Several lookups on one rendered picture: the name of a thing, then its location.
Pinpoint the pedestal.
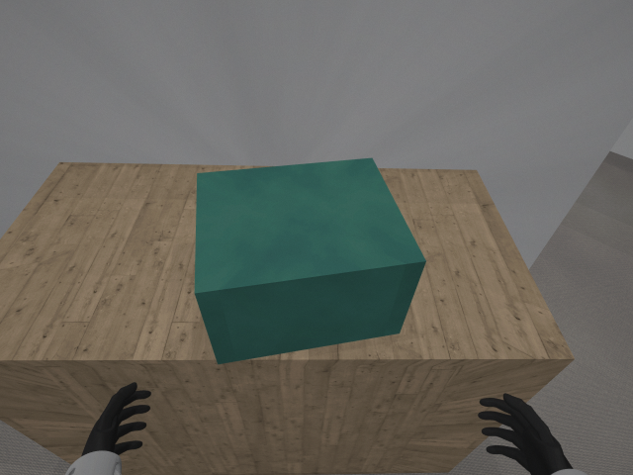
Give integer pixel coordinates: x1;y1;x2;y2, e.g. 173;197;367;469
0;162;575;475

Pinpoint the robot left forearm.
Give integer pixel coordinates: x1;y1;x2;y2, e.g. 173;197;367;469
65;450;122;475

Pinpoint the robot right hand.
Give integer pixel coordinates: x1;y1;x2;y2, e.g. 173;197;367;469
478;393;573;475

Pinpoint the carton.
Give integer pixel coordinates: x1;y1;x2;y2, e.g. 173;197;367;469
195;158;426;364

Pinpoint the robot left hand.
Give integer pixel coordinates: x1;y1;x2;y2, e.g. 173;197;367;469
81;382;151;456

